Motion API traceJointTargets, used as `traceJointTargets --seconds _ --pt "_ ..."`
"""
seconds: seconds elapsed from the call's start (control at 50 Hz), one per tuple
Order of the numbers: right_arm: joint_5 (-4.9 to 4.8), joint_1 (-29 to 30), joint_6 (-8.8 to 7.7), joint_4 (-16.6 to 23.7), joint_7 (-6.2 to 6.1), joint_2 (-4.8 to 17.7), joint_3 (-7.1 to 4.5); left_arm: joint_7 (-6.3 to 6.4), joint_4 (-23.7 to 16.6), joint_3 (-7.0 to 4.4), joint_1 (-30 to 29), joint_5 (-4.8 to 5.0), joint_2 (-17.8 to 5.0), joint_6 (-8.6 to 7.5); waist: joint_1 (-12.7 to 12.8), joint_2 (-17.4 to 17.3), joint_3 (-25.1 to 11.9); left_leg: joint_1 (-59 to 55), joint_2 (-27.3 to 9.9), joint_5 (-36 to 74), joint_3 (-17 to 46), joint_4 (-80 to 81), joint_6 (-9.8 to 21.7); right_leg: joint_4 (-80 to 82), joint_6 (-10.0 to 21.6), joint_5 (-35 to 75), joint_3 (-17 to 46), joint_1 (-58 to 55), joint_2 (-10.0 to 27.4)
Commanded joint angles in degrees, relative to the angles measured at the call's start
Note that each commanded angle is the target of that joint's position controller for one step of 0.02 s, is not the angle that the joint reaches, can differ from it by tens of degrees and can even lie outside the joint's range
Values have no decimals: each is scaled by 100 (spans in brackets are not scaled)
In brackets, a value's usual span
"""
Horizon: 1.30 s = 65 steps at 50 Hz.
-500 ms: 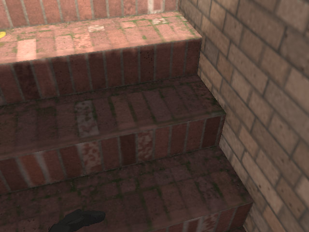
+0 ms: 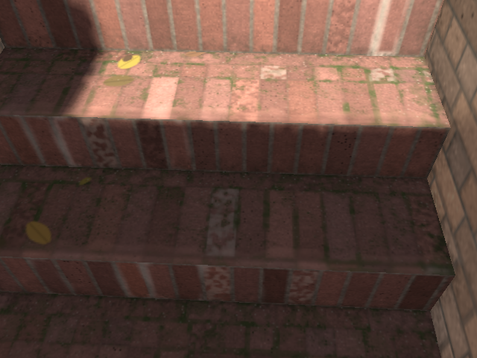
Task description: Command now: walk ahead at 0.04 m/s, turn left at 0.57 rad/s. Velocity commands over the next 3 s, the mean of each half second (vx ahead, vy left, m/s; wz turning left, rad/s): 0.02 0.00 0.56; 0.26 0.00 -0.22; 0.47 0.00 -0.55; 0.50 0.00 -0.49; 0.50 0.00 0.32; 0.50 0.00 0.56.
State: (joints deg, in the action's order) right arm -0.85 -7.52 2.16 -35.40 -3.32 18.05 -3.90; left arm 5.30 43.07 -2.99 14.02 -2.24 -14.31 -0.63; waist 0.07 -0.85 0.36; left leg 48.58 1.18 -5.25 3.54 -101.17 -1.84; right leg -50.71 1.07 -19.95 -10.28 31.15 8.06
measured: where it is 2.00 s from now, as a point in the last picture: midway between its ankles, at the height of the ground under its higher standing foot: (181, 213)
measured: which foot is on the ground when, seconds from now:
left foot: up 0.00-0.20, down 0.22-0.66, up 0.68-1.00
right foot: down 0.00-0.22, up 0.24-0.60, down 0.62-1.00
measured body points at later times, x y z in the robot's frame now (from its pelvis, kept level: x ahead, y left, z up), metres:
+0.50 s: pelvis +0.09 +0.05 +0.04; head +0.12 +0.08 +0.49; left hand +0.20 +0.32 -0.07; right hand +0.33 -0.15 -0.03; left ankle +0.10 +0.14 -0.69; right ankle +0.10 -0.10 -0.58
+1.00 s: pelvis +0.21 +0.12 +0.04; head +0.22 +0.11 +0.49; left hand +0.03 +0.29 -0.08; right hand +0.46 -0.01 -0.01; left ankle +0.27 +0.27 -0.39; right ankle +0.12 -0.09 -0.69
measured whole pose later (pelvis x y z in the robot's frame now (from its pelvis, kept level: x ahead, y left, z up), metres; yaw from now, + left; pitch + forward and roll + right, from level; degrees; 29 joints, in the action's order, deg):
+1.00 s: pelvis +0.21 +0.12 +0.04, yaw +6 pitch +3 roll +0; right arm -2.3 -6.5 -4.5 -28.9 1.6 7.6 2.8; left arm 3.9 54.4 -1.6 39.3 1.1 -5.6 0.7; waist 5.7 -1.5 -1.8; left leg 71.6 -8.2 -24.0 1.8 -117.7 -4.3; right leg -18.3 0.9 -21.3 10.6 1.4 3.8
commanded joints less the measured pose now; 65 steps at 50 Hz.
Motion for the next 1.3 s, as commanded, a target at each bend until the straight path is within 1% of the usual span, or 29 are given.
traceJointTargets --seconds 0.02,0.08,0.18,0.22,0.24,0.26,0.3,0.36,0.54,0.62,0.66,0.68,0.72,0.76,0.84,0.9,0.96,1.0,1.02,1.04,1.08,1.1,1.12,1.14,1.16,1.18,1.22,1.26,1.3 --pt "13 -288 -13 299 -88 -559 277 70 -450 7 -25 -98 -4 -3 -181 906 -1 723 -325 337 85 223 -336 2063 1075 805 1328 -606 1159" --pt "-62 228 -23 601 89 -656 463 202 -629 -267 46 71 -747 228 -120 1300 -355 -867 -581 -917 -644 3485 -434 2629 803 635 404 -770 814" --pt "-136 -410 -14 321 209 -135 33 -52 -649 -361 -439 307 -914 -29 -334 1086 -319 -2932 -477 -1296 -736 5441 195 2710 508 -761 378 -853 1240" --pt "-26 -645 -71 196 318 181 -136 -59 -322 -293 211 187 -507 111 -183 -30 -21 -3217 -286 -1442 -374 7018 493 1157 130 -730 46 -1077 694" --pt "86 -589 -87 442 308 790 -273 -55 -420 -241 304 22 -256 154 1 -1493 201 -3599 -1324 516 1493 7310 856 -764 -311 -1360 -218 247 195" --pt "111 -604 -138 796 297 812 -213 -9 -841 -202 -40 -52 -178 159 -147 -2329 -390 -3891 -2025 148 3410 8120 1939 -2616 -781 -1668 636 1329 -742" --pt "100 -234 -273 877 231 353 -38 -14 -788 -273 -268 105 -253 101 -147 -1080 -504 -3463 -1825 -1024 3126 8309 1904 -4380 -820 -808 1614 1421 -709" --pt "33 100 -184 914 11 85 72 -2 -969 -143 -379 -17 -167 53 151 -525 -345 -3236 -1334 214 2164 7470 1578 -4657 -760 168 1614 1673 -775" --pt "150 376 -179 1034 69 -75 203 -172 -588 76 411 108 108 325 199 -1063 -1287 -3340 -1518 3374 1217 7401 1352 -504 -516 -154 1150 -921 -688" --pt "53 -542 -222 320 256 -566 310 -328 -219 111 285 5 439 136 -178 -853 -754 -3300 -617 -671 281 7127 812 2548 55 1211 789 -2081 -785" --pt "200 -618 -442 297 383 -567 274 -356 -310 -51 458 162 -220 101 -253 678 -606 -1919 -40 -2742 -248 5981 189 2789 696 2363 2282 -3059 247" --pt "91 -473 -493 328 335 -428 264 -355 -307 -244 779 258 -566 93 119 1563 -395 -1545 -47 -2739 -515 5132 -91 3612 1495 -195 3654 -2683 929" --pt "-277 498 -524 330 218 -101 130 -286 -152 -344 985 141 -766 44 582 1258 626 -388 -324 -2477 -144 3145 -288 4399 2031 -2883 4831 -2029 1218" --pt "-300 624 -725 301 213 -287 157 -243 38 -332 1201 95 -729 -42 558 972 862 441 -363 -2000 96 1614 -266 4433 1993 -2185 4656 -2306 1100" --pt "-180 750 -1023 393 469 -997 342 -318 766 -79 2485 161 205 13 784 709 537 2483 -306 -1422 -383 -1470 -37 3841 1851 -364 3683 -3883 589" --pt "-196 1099 -948 1040 594 -1302 614 -232 901 27 2537 159 354 11 584 1007 653 3541 -659 -1968 -185 -2438 -169 3802 1628 143 3583 -3877 668" --pt "-248 962 -773 1323 521 -1108 753 -110 555 17 1836 288 94 5 281 953 820 4223 -1119 -2451 283 -2735 -286 3978 1183 -647 3462 -3058 924" --pt "2 1404 -752 1861 461 -1105 906 -21 299 -58 1397 474 -278 -32 51 867 974 2597 -1524 -1254 -52 143 -280 4804 947 -1189 3171 -1284 500" --pt "124 1500 -754 1829 517 -928 903 -59 122 -148 1079 466 -588 -53 -13 387 699 -312 -1328 -781 -1023 2074 -155 5797 994 -952 2566 550 316" --pt "207 1854 -728 2051 426 -1041 869 -91 346 -269 1656 560 -907 -66 101 1001 231 -2037 -1006 -1675 -1354 2450 -135 6125 1016 -236 2627 818 348" --pt "-100 -1328 -533 1171 178 354 4 -324 506 -245 1302 268 -1374 -220 -1545 1889 -1365 -4210 -51 -2418 -1233 2484 37 3452 526 7609 1875 -1181 200" --pt "69 -2328 -502 877 185 879 -179 -303 455 -316 1051 491 -1498 -270 -2027 1322 -1805 -4733 -392 -2777 361 4182 303 1345 177 6593 2200 -1172 127" --pt "366 -2601 -502 296 168 1620 -229 -379 -188 -76 979 460 11 -372 -1178 -3304 -2171 -5072 -2211 -5249 4628 7845 816 -1579 83 1486 2127 336 -1190" --pt "426 -2361 -461 334 82 1264 -33 -653 168 -34 1498 323 315 -570 -783 -3144 -2709 -4531 -2698 -7013 6841 9494 999 -4419 137 1123 3348 568 -1513" --pt "174 -1645 -401 102 112 989 28 -798 -185 72 1041 395 754 -569 -349 -2526 -1826 -3649 -2880 -7220 6704 9776 890 -5928 153 1493 2863 1466 -1468" --pt "130 -1217 -337 -285 176 578 149 -877 -497 194 550 340 820 -469 -6 -1976 -846 -2773 -2554 -6294 5209 9168 806 -6360 284 1739 2245 1833 -1129" --pt "425 -382 -392 -838 259 -673 415 -906 -671 285 322 360 728 -229 614 -931 30 -1324 -2287 -4774 2398 7406 520 -6469 630 2178 2002 2007 -745" --pt "593 -711 -530 -1342 283 -918 396 -789 -370 288 565 560 734 -128 577 -752 204 -1631 -2152 -3684 1331 7441 538 -6923 724 2545 2145 2405 -940" --pt "476 -1100 -587 -1565 369 -849 340 -654 -418 381 253 445 827 -103 462 -388 215 -2278 -2285 -3019 714 7807 492 -6947 737 2598 2104 3368 -876"
Next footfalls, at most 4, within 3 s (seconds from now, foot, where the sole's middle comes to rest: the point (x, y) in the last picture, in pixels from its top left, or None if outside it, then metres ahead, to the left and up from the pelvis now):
0.22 left None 0.14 0.15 -0.73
0.62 right None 0.16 -0.08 -0.73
1.10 left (102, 357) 0.43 0.35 -0.56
1.76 right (233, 213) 0.70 0.05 -0.38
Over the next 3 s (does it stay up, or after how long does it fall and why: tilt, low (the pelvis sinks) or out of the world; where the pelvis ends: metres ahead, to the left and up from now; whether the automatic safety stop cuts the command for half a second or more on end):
stays up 1.21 -0.07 0.72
